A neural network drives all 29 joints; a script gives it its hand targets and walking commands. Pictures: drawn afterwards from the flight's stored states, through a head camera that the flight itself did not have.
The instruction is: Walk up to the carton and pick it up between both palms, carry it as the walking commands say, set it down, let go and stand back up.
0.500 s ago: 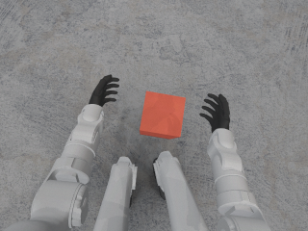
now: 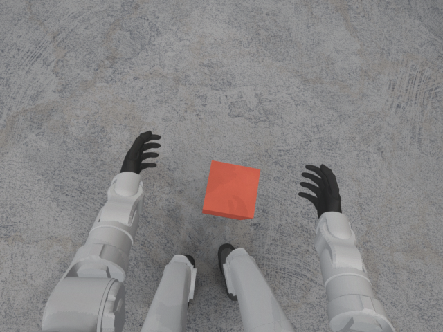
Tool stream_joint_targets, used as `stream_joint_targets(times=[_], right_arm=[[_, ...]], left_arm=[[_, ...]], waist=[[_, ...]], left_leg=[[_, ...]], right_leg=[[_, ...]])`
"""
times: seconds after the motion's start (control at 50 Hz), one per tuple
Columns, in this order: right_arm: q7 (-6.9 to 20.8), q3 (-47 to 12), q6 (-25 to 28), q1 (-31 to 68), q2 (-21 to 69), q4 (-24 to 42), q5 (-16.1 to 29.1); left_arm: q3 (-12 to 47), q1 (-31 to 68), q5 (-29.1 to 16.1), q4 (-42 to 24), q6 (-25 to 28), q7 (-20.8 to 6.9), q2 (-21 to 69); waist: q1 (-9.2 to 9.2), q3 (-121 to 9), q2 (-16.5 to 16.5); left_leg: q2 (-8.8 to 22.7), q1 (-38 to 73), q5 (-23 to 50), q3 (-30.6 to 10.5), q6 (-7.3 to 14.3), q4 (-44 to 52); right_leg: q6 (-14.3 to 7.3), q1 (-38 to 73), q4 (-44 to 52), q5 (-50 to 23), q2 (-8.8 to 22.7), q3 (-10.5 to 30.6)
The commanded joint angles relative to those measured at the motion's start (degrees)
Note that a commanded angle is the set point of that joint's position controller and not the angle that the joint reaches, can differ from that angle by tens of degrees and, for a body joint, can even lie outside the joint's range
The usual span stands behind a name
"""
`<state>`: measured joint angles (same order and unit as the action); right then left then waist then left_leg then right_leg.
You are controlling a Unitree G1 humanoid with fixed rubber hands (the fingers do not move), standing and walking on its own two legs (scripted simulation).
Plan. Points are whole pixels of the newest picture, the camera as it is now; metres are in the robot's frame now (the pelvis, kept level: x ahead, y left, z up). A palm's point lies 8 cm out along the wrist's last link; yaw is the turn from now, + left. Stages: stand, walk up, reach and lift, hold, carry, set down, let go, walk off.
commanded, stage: let go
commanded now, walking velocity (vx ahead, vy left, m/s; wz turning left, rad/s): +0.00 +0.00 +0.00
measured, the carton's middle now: (227, 193) +0.40 -0.09 -0.56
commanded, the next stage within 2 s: stand in 1.10 s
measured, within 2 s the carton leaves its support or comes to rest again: neither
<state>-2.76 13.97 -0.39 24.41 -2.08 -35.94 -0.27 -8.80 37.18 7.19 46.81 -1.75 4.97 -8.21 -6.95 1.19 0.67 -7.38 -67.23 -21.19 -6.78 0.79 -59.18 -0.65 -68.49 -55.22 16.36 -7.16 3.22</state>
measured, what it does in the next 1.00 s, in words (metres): rises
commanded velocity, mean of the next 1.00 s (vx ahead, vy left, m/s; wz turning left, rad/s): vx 0.00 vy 0.00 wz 0.00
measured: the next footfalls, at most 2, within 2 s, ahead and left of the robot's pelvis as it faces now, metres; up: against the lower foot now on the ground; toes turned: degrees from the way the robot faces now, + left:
none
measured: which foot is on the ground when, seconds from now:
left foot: down 0.00-1.00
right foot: down 0.00-1.00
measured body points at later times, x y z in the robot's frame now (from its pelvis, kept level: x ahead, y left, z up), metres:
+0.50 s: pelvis +0.04 -0.03 +0.08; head +0.13 -0.02 +0.52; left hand +0.26 +0.19 -0.02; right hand +0.22 -0.25 +0.00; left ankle +0.04 +0.09 -0.65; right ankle +0.07 -0.10 -0.65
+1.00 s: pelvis +0.05 +0.01 +0.07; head +0.08 +0.01 +0.52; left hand +0.20 +0.25 +0.00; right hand +0.25 -0.22 -0.01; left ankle +0.04 +0.10 -0.65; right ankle +0.07 -0.10 -0.65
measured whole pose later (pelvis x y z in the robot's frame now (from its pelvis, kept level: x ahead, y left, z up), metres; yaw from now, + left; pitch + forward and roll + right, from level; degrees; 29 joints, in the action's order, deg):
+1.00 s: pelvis +0.05 +0.01 +0.07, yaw +4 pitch -7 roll -1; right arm 1.6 4.0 -14.4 -11.6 -11.4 -22.5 -2.2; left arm -0.8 -13.1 -0.9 21.9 -7.2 -2.4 -12.4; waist 3.3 11.0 0.3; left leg -3.1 -7.0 -19.3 -2.8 1.8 -33.8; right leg -1.7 -8.0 -32.5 17.0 -3.9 2.7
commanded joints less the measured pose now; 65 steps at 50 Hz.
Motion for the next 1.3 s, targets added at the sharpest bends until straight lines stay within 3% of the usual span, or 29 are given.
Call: stream_joint_targets(times=[0.0, 0.04, 0.06, 0.08, 0.12, 0.18, 0.22, 0.24, 0.3, 0.32, 0.34, 0.38, 0.44, 0.48, 0.54, 0.64, 0.7, 0.8, 0.82, 0.9, 0.94, 0.96, 0.98, 1.0, 1.06, 1.08, 1.16, 1.26, 1.28], right_arm=[[2.3, -3.6, 0.9, -2.9, -4.8, 11.6, 0.8], [2.7, -5.3, 1.1, -4.1, -5.9, 19.0, 1.8], [2.9, -4.0, 1.5, -9.1, -8.2, 16.1, 1.0], [3.2, -4.0, 1.7, -10.5, -9.4, 17.4, 0.2], [3.0, -4.5, 1.2, -16.2, -9.9, 16.7, -0.5], [3.2, -4.9, 2.9, -24.2, -11.0, 22.1, 0.1], [3.9, -7.3, 2.5, -24.7, -9.1, 18.3, 0.6], [4.3, -8.4, 1.9, -30.5, -8.4, 14.3, 1.1], [5.1, -9.4, 2.6, -29.5, -10.4, 16.3, 1.9], [4.8, -8.0, 2.9, -35.3, -11.2, 17.5, 0.5], [5.4, -10.0, 2.8, -28.0, -10.7, 16.2, 1.9], [5.5, -10.8, 3.3, -36.6, -11.8, 19.3, 1.3], [5.5, -11.9, 3.2, -31.9, -13.4, 20.9, 2.9], [5.9, -11.5, 1.0, -29.8, -14.4, 19.2, 1.9], [5.9, -11.4, -2.1, -32.4, -15.9, 19.1, 0.9], [6.2, -11.9, -3.9, -30.8, -14.1, 25.3, 2.6], [6.4, -11.4, -5.6, -31.4, -13.6, 23.3, 3.2], [5.5, -7.5, -8.5, -36.1, -15.3, 21.5, -0.1], [5.3, -6.7, -9.4, -34.5, -15.8, 21.3, 0.0], [4.2, -5.8, -12.2, -35.0, -16.8, 19.8, -2.4], [3.3, -5.9, -13.1, -35.1, -18.8, 20.3, -2.5], [3.0, -5.8, -13.6, -35.8, -19.1, 22.0, -3.3], [2.9, -6.0, -14.6, -39.3, -17.6, 19.6, -4.1], [2.6, -7.2, -14.4, -36.4, -18.5, 22.4, -3.6], [2.0, -6.7, -14.2, -31.9, -22.0, 24.4, -4.4], [1.8, -7.4, -9.3, -32.6, -20.5, 12.4, -1.3], [1.5, -7.2, -2.5, -35.8, -25.0, 7.4, -2.1], [2.3, -8.5, 0.6, -32.7, -23.7, 3.8, -2.2], [2.1, -8.8, 0.9, -33.9, -23.4, 2.1, -1.9]], left_arm=[[2.1, -1.7, -0.6, -10.2, 1.6, 0.7, 0.1], [1.8, -3.7, -1.4, -17.8, 2.0, 1.0, -0.7], [-0.2, -6.5, 0.5, -17.6, 1.9, 2.0, -1.4], [-1.1, -8.6, 1.0, -19.5, 2.3, 2.0, -2.9], [0.5, -14.1, -0.6, -18.0, 2.2, 1.7, -1.2], [1.5, -19.4, -1.0, -26.1, 3.9, 1.3, -3.8], [2.0, -22.5, -1.7, -22.2, 3.9, 0.1, -2.2], [1.8, -28.0, -2.1, -18.0, 3.5, -0.3, -1.8], [1.3, -30.7, -2.0, -19.3, 4.0, -1.5, -3.3], [2.0, -34.7, -2.6, -22.0, 4.3, -1.9, -3.6], [2.4, -29.3, -4.0, -21.0, 3.8, -2.6, -4.0], [1.4, -37.8, -3.2, -24.1, 3.9, -3.0, -5.5], [3.6, -34.9, -4.6, -26.1, 3.4, -4.0, -6.3], [2.2, -35.2, -5.0, -24.7, 2.1, -5.5, -8.6], [3.5, -37.2, -6.5, -23.0, -0.4, -7.6, -9.1], [2.6, -42.0, -6.1, -25.0, -2.1, -8.7, -9.7], [2.0, -42.2, -5.6, -29.7, -2.6, -9.0, -10.2], [4.4, -42.3, -7.1, -33.0, -3.7, -8.8, -10.9], [4.9, -41.4, -6.4, -34.2, -3.7, -8.3, -11.5], [5.8, -41.0, -7.3, -36.6, -2.5, -7.1, -10.1], [6.6, -43.3, -8.6, -35.4, -2.2, -6.8, -9.0], [7.0, -45.2, -9.9, -33.9, -2.6, -6.7, -8.7], [6.9, -48.6, -9.3, -32.7, -2.7, -6.7, -7.7], [7.4, -48.1, -10.7, -31.3, -3.0, -6.8, -8.2], [8.7, -49.1, -11.5, -30.3, -2.5, -6.8, -7.3], [4.3, -48.6, -4.5, -18.8, -1.8, -4.5, -16.6], [4.4, -49.9, -4.4, -16.3, 0.5, -3.9, -17.1], [4.2, -46.4, -4.7, -11.2, 2.7, -4.6, -17.0], [3.8, -44.4, -4.3, -11.2, 3.1, -4.3, -18.4]], waist=[[0.39, -49.0, 4.0], [1.29, -56.4, -0.4], [1.64, -51.3, 3.7], [3.3, -52.2, 3.0], [1.79, -46.5, -2.0], [2.49, -50.4, -2.4], [4.29, -37.7, -0.1], [3.23, -31.5, -1.2], [4.79, -26.0, 0.6], [3.21, -26.7, -1.6], [4.8, -19.1, -0.3], [4.97, -23.1, -1.8], [5.91, -13.7, 1.3], [7.79, -6.8, 0.6], [6.14, 1.9, -3.3], [6.72, 1.9, -10.4], [8.43, 1.7, -4.7], [5.77, 0.7, 1.2], [5.77, 1.9, 5.8], [7.73, -1.7, 7.7], [8.21, -1.9, 7.0], [7.72, -3.9, 2.2], [8.26, -3.7, 4.3], [8.08, -4.0, -1.1], [9.05, -6.0, -1.9], [6.37, -2.3, 0.0], [6.36, -1.6, 3.0], [7.18, -4.4, -1.6], [5.68, -5.8, -3.1]], left_leg=[[5.9, 30.5, 20.7, 2.2, -2.4, 9.6], [5.6, 34.1, 25.2, 1.9, -1.1, 9.8], [6.3, 33.0, 28.3, 1.3, -1.9, 10.9], [5.6, 33.1, 28.5, 1.8, -1.9, 12.5], [6.2, 33.9, 26.1, 2.1, -0.9, 16.5], [5.4, 35.3, 28.8, 2.5, -1.3, 18.9], [5.5, 32.6, 23.6, 3.3, -1.5, 21.1], [6.4, 35.4, 21.9, 2.5, -0.7, 24.0], [6.1, 37.0, 18.5, 2.9, -0.8, 26.7], [6.5, 40.8, 19.2, 2.6, -1.0, 28.2], [6.7, 38.0, 12.1, 2.8, -0.5, 29.7], [7.1, 44.8, 14.7, 2.4, -0.2, 32.0], [7.0, 43.8, 8.2, 3.1, 0.0, 33.7], [6.6, 41.7, 1.1, 4.0, 0.3, 34.3], [5.8, 49.5, -2.8, 4.5, 0.6, 33.2], [5.7, 65.1, 3.6, 3.9, 0.1, 29.9], [5.4, 63.3, 2.9, 5.2, -0.6, 30.4], [6.6, 63.0, 3.1, 5.4, -1.3, 32.4], [7.8, 61.7, 2.9, 4.8, -1.1, 33.6], [9.1, 58.8, 8.5, 4.9, -1.1, 34.1], [9.4, 59.7, 12.8, 4.5, -1.6, 32.7], [9.4, 61.4, 15.8, 4.5, -1.3, 31.5], [10.3, 62.5, 20.2, 4.5, -2.0, 31.8], [9.7, 64.4, 23.1, 4.2, -1.1, 31.0], [10.2, 66.0, 30.6, 3.1, -1.5, 30.1], [12.4, 59.4, 28.3, -0.9, -3.3, 32.1], [12.6, 57.1, 12.5, -3.9, -0.8, 36.8], [12.1, 57.5, 19.4, -3.6, -0.3, 36.8], [11.3, 58.0, 18.9, -1.9, -0.4, 35.8]], right_leg=[[3.6, 31.4, 4.3, -19.4, 3.7, -4.8], [3.3, 37.4, 4.3, -26.2, 3.9, -3.5], [3.0, 36.1, 4.3, -25.6, 3.4, -3.6], [2.9, 41.1, 5.8, -28.8, 4.2, -2.4], [3.1, 43.8, 8.8, -30.0, 4.1, -2.3], [2.7, 56.6, 11.3, -41.4, 5.0, -0.1], [2.4, 53.8, 13.6, -35.6, 5.6, -0.1], [2.8, 52.8, 15.8, -33.0, 6.0, -0.9], [2.3, 56.5, 18.9, -29.9, 6.9, -0.2], [2.2, 61.2, 20.4, -33.0, 7.0, 0.6], [1.9, 58.9, 22.1, -24.2, 8.1, 1.5], [1.9, 66.8, 24.2, -26.1, 7.9, 1.5], [1.0, 66.2, 26.8, -17.0, 8.2, 2.7], [1.1, 66.1, 28.9, -8.1, 8.5, 2.6], [-0.7, 60.7, 34.0, 5.9, 9.7, 3.8], [-1.4, 51.8, 38.2, 6.3, 12.2, 3.5], [-1.2, 54.8, 35.5, 4.2, 10.4, 1.8], [-1.7, 59.1, 32.7, 1.0, 8.4, 0.3], [-1.3, 59.4, 29.9, -0.6, 7.0, -0.9], [-0.7, 64.4, 25.3, -5.3, 5.2, -2.5], [-0.6, 62.5, 24.4, -5.7, 5.1, -2.7], [-0.5, 62.2, 23.8, -7.4, 5.1, -3.0], [-0.5, 62.1, 24.0, -9.6, 5.1, -3.0], [0.2, 58.9, 24.2, -11.3, 4.9, -3.2], [0.3, 57.5, 23.7, -13.0, 4.6, -4.6], [0.4, 52.6, 23.2, -10.8, 7.4, -2.0], [0.3, 54.8, 25.7, -4.7, 9.0, 1.2], [-0.3, 58.4, 28.5, -11.5, 10.0, 2.2], [-0.4, 59.0, 29.4, -11.7, 10.2, 3.0]])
